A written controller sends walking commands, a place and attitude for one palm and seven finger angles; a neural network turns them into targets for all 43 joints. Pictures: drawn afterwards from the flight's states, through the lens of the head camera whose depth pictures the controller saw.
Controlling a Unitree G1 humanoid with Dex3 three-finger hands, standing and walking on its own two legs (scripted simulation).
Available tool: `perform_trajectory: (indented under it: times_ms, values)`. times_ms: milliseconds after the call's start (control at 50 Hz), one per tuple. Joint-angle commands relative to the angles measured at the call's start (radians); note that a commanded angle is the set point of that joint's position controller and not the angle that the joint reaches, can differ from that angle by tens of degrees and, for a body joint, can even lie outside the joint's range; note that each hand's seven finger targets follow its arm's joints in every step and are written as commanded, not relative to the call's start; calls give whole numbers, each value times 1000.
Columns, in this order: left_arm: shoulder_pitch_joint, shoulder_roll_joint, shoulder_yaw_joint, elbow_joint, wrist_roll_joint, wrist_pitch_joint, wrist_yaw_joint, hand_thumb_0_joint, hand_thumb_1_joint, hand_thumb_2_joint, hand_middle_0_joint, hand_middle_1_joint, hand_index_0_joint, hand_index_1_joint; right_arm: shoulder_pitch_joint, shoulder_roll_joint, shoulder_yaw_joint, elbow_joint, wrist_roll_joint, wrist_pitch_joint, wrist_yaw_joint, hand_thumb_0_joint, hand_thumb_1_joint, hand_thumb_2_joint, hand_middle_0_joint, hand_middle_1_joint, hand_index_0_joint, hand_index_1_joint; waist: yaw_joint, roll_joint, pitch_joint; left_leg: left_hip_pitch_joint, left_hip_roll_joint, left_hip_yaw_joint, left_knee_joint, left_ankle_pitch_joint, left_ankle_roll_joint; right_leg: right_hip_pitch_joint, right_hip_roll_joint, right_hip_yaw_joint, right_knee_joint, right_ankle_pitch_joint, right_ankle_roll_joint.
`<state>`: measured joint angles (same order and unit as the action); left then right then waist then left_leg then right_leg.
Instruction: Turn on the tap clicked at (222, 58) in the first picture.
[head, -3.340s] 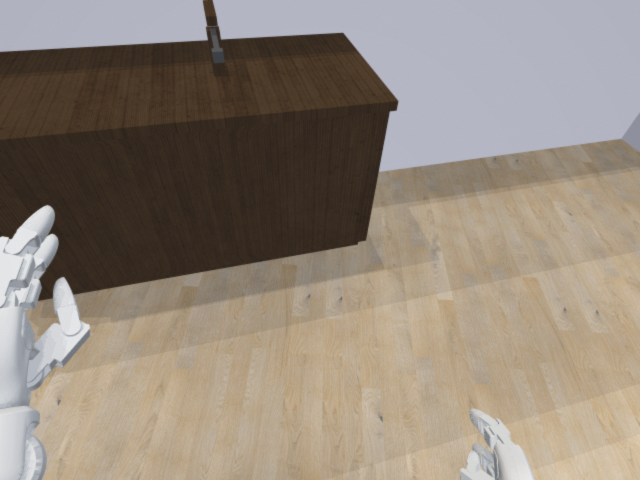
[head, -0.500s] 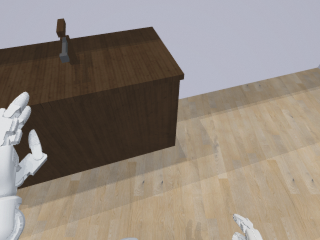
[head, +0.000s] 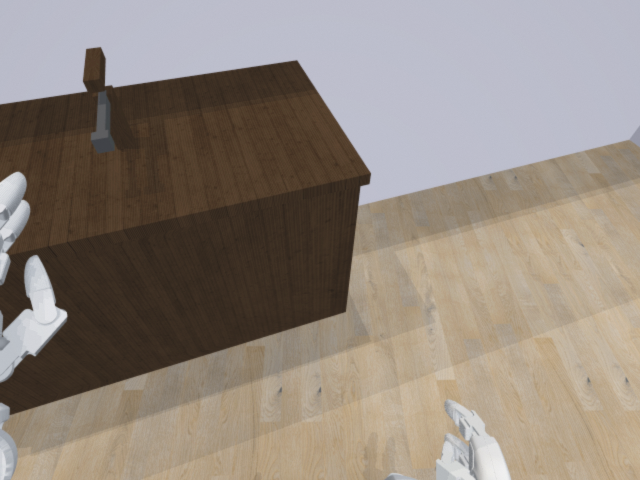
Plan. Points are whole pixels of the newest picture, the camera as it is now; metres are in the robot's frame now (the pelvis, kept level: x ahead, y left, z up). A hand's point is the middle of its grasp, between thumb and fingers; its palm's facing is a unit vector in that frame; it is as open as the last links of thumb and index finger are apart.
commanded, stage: take the last steps up to it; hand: left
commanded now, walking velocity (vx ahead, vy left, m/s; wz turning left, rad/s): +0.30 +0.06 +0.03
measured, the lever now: (103, 141) +0.62 +0.42 +0.06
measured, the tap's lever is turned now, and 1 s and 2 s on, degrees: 0 0 0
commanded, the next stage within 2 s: come to a stop and stand still in 0.70 s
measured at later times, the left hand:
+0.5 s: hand (110, 217) +0.33 +0.24 +0.19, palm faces +0.41 -0.80 -0.44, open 7.4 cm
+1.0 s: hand (142, 180) +0.40 +0.24 +0.17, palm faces +0.48 -0.77 -0.42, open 7.4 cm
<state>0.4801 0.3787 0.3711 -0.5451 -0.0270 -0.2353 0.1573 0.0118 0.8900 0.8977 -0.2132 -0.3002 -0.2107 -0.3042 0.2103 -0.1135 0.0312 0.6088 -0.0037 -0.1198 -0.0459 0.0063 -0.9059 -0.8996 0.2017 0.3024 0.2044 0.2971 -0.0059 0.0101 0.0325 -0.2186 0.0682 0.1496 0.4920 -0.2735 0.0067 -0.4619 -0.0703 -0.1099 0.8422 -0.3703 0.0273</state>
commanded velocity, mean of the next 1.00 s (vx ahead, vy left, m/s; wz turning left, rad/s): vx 0.14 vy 0.08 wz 0.03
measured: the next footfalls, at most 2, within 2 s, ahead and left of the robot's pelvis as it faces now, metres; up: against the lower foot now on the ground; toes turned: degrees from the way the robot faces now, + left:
right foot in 0.08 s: +0.12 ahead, -0.11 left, +0.00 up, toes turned -9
left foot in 0.50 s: +0.21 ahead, +0.12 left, +0.00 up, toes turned +10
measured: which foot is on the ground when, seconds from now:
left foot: down 0.00-0.10, up 0.12-0.48, down 0.50-0.88, up 0.90-1.00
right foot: up 0.00-0.06, down 0.08-0.52, up 0.54-0.84, down 0.86-1.00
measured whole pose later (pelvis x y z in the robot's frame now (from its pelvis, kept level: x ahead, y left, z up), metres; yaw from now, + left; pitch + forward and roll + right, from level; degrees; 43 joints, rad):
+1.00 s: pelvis +0.19 -0.02 +0.00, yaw +3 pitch -1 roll +2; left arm 0.41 0.32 0.35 -0.40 -0.03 -0.19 0.16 0.01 0.89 0.90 -0.21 -0.30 -0.21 -0.30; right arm 0.17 -0.20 0.01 0.66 0.00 -0.07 -0.04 0.01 -0.91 -0.90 0.20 0.30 0.21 0.30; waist 0.01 0.04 0.05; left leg -0.35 0.01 0.04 0.90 -0.46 -0.03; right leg -0.29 -0.03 -0.14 0.55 -0.26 -0.07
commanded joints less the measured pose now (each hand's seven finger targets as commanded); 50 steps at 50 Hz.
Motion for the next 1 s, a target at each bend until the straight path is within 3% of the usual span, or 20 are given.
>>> perform_trajectory:
  times_ms: [0,40,60,80,100,140,180,240,360,440,460,500,540,660,800,840,860,880,900,980]
  values:
    - [-34,134,111,-83,-3,-34,11,0,900,900,-200,-300,-200,-300,-67,-196,-75,-122,4,-34,-25,0,-900,-900,200,300,200,300,2,154,-99,4,205,-134,-136,141,128,159,40,-71,-223,66,4]
    - [-80,131,99,-40,3,-23,13,0,900,900,-200,-300,-200,-300,-76,-191,-73,-120,10,-22,-33,0,-900,-900,200,300,200,300,8,60,-126,-78,155,-82,30,37,90,332,46,-66,-361,106,-11]
    - [-104,148,97,-31,12,-21,13,0,900,900,-200,-300,-200,-300,-75,-178,-75,-114,12,-15,-33,0,-900,-900,200,300,200,300,13,-88,-142,-172,94,-37,252,-40,67,412,-65,105,-441,66,-59]
    - [-112,179,114,-16,18,-16,15,0,900,900,-200,-300,-200,-300,-84,-159,-70,-128,11,-9,-30,0,-900,-900,200,300,200,300,14,-337,-146,-402,-40,1,534,-237,20,510,-286,525,-539,97,-170]
    - [-141,199,131,-35,7,-17,17,0,900,900,-200,-300,-200,-300,-121,-176,-67,-134,6,-13,-25,0,-900,-900,200,300,200,300,30,-332,-119,-486,-41,-118,715,-277,2,482,-394,658,-597,132,-220]
    - [-208,185,108,-63,7,-37,-2,0,900,900,-200,-300,-200,-300,-95,-190,-81,-103,8,-13,-11,0,-900,-900,200,300,200,300,2,-224,-95,-471,8,-188,789,-154,-13,397,-352,569,-603,-3,-205]
    - [-133,178,110,-96,16,-62,-1,0,900,900,-200,-300,-200,-300,-113,-182,-68,-90,4,4,-12,0,-900,-900,200,300,200,300,5,-94,-70,-450,31,-171,771,-73,-27,349,-292,354,-570,199,-191]
    - [-137,190,121,-176,19,-83,8,0,900,900,-200,-300,-200,-300,-119,-181,-71,-102,2,12,-12,0,-900,-900,200,300,200,300,-6,-71,-104,-375,37,-129,594,-24,-29,344,-256,170,-552,389,-166]
    - [36,182,165,-222,-1,-75,40,0,900,900,-200,-300,-200,-300,-75,-162,-89,-165,-1,-1,-14,0,-900,-900,200,300,200,300,36,-103,-191,-228,-14,-6,161,-14,-9,481,-232,138,-457,556,-178]
    - [6,145,133,-168,-8,-59,44,0,900,900,-200,-300,-200,-300,-31,-188,-106,-162,6,5,-24,0,-900,-900,200,300,200,300,-2,-93,-180,-12,-32,13,-40,128,-3,386,-174,85,-331,393,-116]
    - [-29,152,124,-174,-6,-61,41,0,900,900,-200,-300,-200,-300,-31,-200,-111,-167,10,7,-30,0,-900,-900,200,300,200,300,-12,-17,-177,99,-3,-35,-79,148,22,294,-130,70,-214,352,-84]
    - [-63,151,116,-152,-13,-71,35,0,900,900,-200,-300,-200,-300,-38,-221,-111,-181,19,9,-26,0,-900,-900,200,300,200,300,-1,241,-180,266,299,-486,-139,419,200,-41,39,10,131,-242,-17]
    - [-112,180,112,-112,-4,-64,21,0,900,900,-200,-300,-200,-300,-68,-201,-89,-163,5,-4,-27,0,-900,-900,200,300,200,300,-6,223,-101,167,333,-538,-188,311,244,-131,3,84,294,-242,-22]
    - [-84,151,76,-274,6,-54,7,0,900,900,-200,-300,-200,-300,-57,-200,-85,-135,9,-41,-6,0,-900,-900,200,300,200,300,7,235,-119,52,171,-191,-170,350,153,19,8,5,63,3,-2]
    - [-69,147,117,-104,-3,-27,20,0,900,900,-200,-300,-200,-300,-66,-187,-62,-117,5,-33,-19,0,-900,-900,200,300,200,300,6,135,-118,-37,171,-160,-72,182,92,269,61,-45,-330,84,-1]
    - [-97,146,108,-56,6,-21,19,0,900,900,-200,-300,-200,-300,-60,-173,-58,-117,7,-19,-17,0,-900,-900,200,300,200,300,-8,-27,-147,-99,95,-103,108,91,35,379,-43,111,-446,325,-45]
    - [-109,161,102,-39,4,-14,18,0,900,900,-200,-300,-200,-300,-60,-164,-56,-125,9,-12,-15,0,-900,-900,200,300,200,300,-21,-169,-158,-174,0,-51,243,-36,-8,405,-195,340,-476,540,-106]
    - [-129,146,96,-3,-5,-6,13,0,900,900,-200,-300,-200,-300,-71,-165,-53,-126,10,-20,-11,0,-900,-900,200,300,200,300,-10,-233,-134,-213,-53,-83,346,-225,-34,374,-283,422,-515,644,-163]
    - [-126,135,80,-1,-6,-5,8,0,900,900,-200,-300,-200,-300,-66,-187,-74,-120,14,-18,-2,0,-900,-900,200,300,200,300,-3,-281,-139,-218,-48,-137,454,-239,-37,378,-308,434,-515,701,-174]
    - [-64,157,105,-72,7,-23,26,0,900,900,-200,-300,-200,-300,-115,-157,-40,-128,9,6,-16,0,-900,-900,200,300,200,300,-1,-139,-164,-233,-34,-144,468,-190,-47,422,-252,217,-418,923,-156]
